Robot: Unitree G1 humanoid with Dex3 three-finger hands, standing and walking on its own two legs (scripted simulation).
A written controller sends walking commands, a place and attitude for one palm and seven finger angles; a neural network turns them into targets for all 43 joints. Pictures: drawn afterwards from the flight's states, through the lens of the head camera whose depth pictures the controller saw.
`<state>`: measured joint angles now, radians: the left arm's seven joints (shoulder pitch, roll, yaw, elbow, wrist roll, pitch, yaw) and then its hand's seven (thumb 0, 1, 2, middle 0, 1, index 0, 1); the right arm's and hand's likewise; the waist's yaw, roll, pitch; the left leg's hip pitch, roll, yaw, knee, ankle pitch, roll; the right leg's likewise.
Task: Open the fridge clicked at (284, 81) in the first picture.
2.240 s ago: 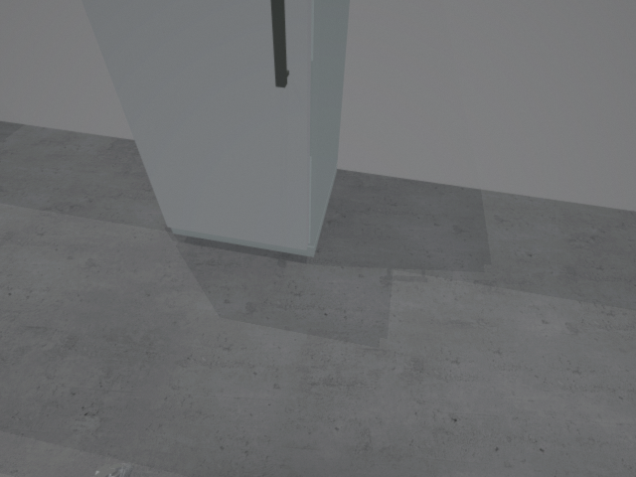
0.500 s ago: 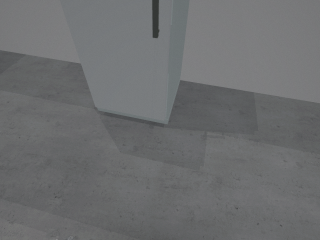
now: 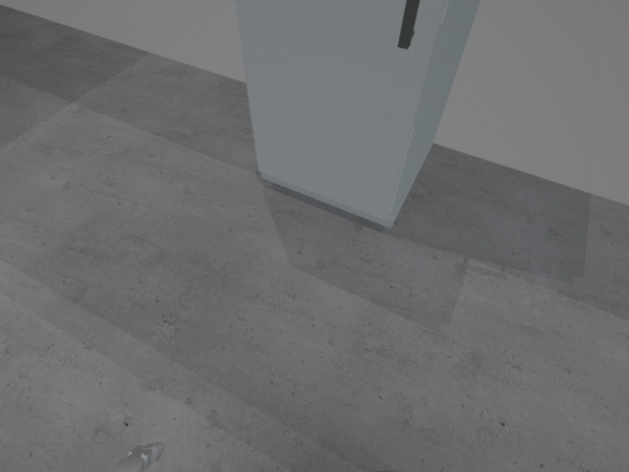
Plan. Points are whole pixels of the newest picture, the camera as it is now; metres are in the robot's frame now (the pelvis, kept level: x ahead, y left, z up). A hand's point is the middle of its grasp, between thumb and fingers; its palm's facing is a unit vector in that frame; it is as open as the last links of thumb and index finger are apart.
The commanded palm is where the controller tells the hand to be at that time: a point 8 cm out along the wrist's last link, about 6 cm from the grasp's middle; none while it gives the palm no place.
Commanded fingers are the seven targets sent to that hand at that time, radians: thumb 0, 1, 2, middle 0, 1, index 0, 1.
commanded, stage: walk to a spot facing it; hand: right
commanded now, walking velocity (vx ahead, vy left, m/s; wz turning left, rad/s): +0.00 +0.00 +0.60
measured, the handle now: out of the picture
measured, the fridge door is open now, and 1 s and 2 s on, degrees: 0 0 0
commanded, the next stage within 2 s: turn to face it in 1.58 s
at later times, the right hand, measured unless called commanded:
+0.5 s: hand (453, 467) +0.15 -0.19 -0.16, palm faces -0.35 +0.92 -0.19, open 7.4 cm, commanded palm none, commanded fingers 0.00 -0.90 -0.90 0.20 0.30 0.20 0.30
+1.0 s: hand (392, 418) +0.22 -0.12 -0.19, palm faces -0.48 +0.86 -0.17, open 7.4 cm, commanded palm none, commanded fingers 0.00 -0.90 -0.90 0.20 0.30 0.20 0.30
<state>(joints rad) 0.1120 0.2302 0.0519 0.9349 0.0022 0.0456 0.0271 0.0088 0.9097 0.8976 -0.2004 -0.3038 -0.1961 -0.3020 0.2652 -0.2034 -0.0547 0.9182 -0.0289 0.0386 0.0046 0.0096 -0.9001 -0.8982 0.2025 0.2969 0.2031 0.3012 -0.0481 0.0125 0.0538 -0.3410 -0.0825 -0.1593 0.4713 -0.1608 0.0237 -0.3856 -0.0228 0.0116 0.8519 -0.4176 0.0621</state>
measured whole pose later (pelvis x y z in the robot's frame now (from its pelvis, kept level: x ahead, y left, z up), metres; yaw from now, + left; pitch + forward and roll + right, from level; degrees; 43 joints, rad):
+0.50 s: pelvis -0.01 -0.03 +0.00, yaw +20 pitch +0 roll +2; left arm 0.35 0.20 0.03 0.97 0.03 -0.02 0.02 0.01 0.91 0.90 -0.20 -0.30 -0.20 -0.30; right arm 0.16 -0.25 -0.08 0.92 -0.04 0.08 0.07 0.01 -0.91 -0.90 0.19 0.30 0.19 0.30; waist 0.03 0.01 0.03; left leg -0.44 0.08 0.05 0.86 -0.37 -0.06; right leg -0.10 -0.12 -0.27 0.44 -0.32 0.00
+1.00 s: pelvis +0.13 +0.05 -0.01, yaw +33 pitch -1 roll +3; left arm 0.19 0.20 0.05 0.93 0.02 -0.03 -0.03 0.01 0.91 0.90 -0.20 -0.30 -0.19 -0.30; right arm 0.36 -0.21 -0.06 1.04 -0.03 -0.03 0.01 0.01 -0.91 -0.90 0.20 0.30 0.20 0.30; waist -0.03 0.01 0.02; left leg -0.05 -0.01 -0.04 0.45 -0.39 -0.03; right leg -0.45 -0.11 -0.10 0.64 -0.21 0.06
